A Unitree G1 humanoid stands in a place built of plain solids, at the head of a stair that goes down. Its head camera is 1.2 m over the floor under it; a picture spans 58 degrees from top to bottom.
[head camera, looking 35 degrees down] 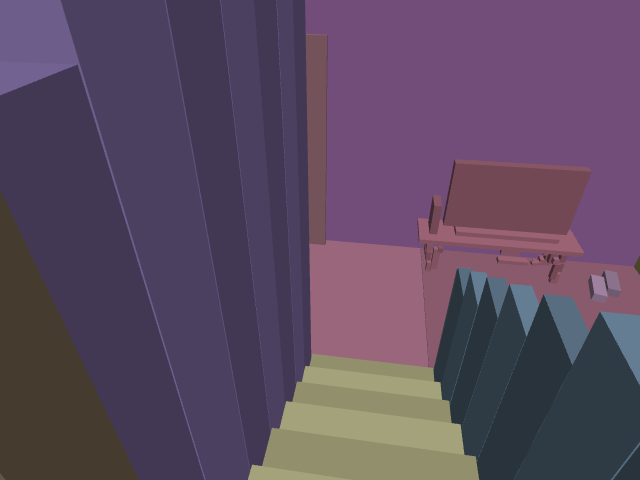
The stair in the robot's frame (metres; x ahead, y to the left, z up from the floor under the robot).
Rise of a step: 0.18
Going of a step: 0.25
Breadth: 0.85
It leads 8 degrees to the right of straight ahead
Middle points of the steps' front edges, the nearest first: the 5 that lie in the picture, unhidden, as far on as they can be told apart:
1.00 -0.21 -0.53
1.25 -0.25 -0.70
1.50 -0.29 -0.88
1.75 -0.33 -1.06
2.00 -0.36 -1.23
